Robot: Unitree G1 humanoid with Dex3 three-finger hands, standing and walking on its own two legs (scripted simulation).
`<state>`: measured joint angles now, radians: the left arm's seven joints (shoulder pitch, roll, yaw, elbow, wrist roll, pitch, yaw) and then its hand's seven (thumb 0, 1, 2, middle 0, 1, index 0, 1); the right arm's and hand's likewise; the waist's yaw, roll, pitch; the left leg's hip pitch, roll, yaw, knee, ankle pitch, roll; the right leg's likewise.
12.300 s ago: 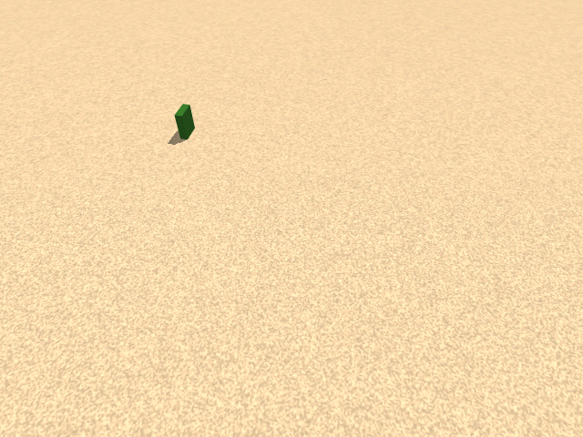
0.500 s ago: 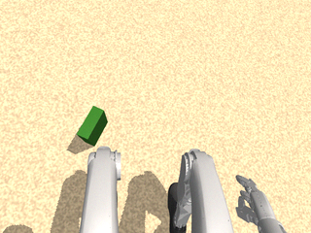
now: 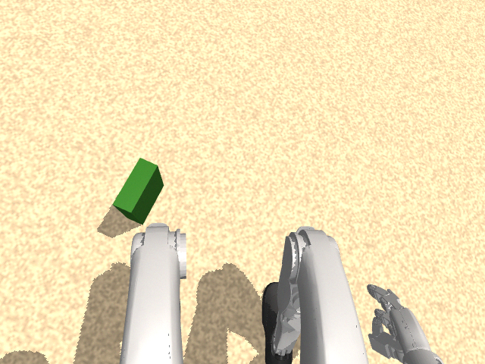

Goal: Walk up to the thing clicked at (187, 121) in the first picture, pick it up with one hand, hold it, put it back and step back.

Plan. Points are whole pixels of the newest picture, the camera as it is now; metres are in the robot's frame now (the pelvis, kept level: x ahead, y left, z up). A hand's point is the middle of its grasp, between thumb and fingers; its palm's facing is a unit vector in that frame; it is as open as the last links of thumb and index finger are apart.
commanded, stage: go down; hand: left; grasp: from the side
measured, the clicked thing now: (141, 193) +0.43 +0.23 -0.32
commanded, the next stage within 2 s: approach in 0.36 s
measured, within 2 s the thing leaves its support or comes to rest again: neither
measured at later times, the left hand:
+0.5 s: hand out of the picture +0.35 +0.42 -0.02, palm faces +0.27 -0.95 -0.13, open 17.5 cm
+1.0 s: hand (62, 199) +0.37 +0.34 -0.20, palm faces +0.19 -0.98 +0.03, open 17.2 cm
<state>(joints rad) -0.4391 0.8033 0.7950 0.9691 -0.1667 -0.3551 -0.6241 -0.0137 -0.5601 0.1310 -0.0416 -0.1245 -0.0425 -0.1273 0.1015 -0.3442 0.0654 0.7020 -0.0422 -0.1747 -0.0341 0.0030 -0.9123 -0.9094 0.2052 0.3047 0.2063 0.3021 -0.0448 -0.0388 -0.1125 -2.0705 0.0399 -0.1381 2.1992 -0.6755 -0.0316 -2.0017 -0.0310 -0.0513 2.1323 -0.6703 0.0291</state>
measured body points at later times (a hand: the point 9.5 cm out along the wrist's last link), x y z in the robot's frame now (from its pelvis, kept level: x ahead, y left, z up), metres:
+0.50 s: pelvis +0.00 +0.00 -0.02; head +0.19 +0.07 +0.38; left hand +0.33 +0.47 -0.01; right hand +0.16 -0.28 -0.12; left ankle +0.09 +0.13 -0.37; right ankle +0.10 -0.13 -0.37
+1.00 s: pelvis +0.00 +0.00 -0.10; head +0.21 +0.12 +0.28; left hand +0.36 +0.39 -0.19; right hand +0.19 -0.26 -0.17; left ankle +0.09 +0.13 -0.37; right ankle +0.10 -0.13 -0.37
